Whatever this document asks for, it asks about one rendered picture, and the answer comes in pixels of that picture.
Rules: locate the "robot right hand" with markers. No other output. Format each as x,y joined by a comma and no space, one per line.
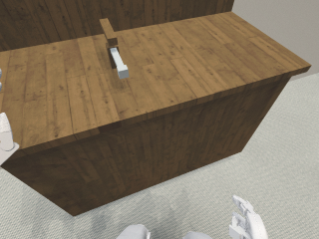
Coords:
252,227

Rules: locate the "tap lever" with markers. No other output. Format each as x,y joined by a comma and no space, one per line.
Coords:
122,69

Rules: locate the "left robot thigh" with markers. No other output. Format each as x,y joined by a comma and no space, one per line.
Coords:
135,231

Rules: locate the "counter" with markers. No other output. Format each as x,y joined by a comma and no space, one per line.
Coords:
201,80

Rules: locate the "robot left hand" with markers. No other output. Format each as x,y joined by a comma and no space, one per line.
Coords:
7,145

